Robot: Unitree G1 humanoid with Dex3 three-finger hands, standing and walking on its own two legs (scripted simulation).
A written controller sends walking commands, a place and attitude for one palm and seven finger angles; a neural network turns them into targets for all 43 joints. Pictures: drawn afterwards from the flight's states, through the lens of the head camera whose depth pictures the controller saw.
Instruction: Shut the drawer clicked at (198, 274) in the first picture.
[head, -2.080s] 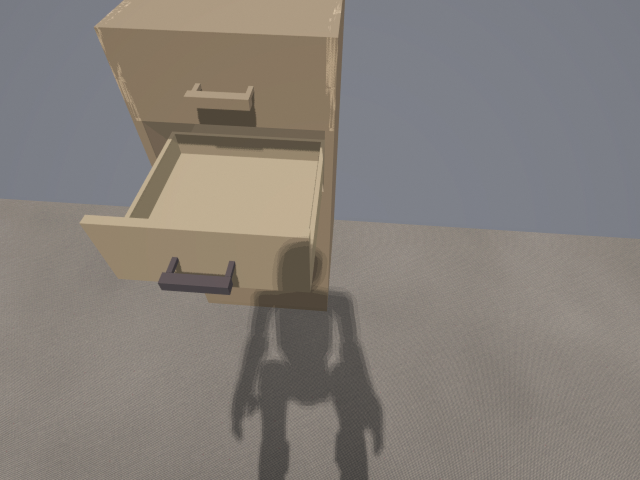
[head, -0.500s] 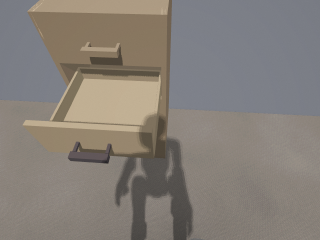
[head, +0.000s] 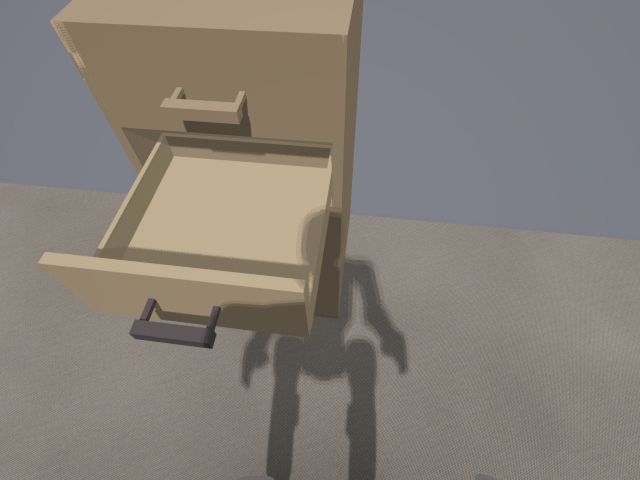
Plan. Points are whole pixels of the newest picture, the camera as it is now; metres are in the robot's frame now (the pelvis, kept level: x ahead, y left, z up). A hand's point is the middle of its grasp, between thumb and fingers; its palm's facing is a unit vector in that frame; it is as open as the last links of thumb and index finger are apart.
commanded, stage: come to a stop and stand still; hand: left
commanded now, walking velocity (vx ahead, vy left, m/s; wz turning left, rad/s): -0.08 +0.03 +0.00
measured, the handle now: (178, 321) +0.32 +0.25 -0.09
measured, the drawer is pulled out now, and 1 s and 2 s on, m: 0.30 0.30 0.30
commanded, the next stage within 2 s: look again from close up in 0.74 s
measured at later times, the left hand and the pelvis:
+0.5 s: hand out of the picture +0.03 +0.24 -0.16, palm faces +0.00 -0.97 -0.22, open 7.4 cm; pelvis -0.03 +0.05 +0.00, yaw -2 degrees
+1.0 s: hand out of the picture -0.06 +0.21 -0.17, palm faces +0.00 -0.99 -0.17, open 7.4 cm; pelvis -0.02 +0.05 +0.01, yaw -2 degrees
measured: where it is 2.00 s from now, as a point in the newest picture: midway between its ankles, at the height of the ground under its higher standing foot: outside the picture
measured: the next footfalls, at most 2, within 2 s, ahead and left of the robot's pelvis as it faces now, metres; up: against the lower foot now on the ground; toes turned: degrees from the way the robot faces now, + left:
none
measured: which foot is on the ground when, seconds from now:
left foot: down 0.00-1.00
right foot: down 0.00-1.00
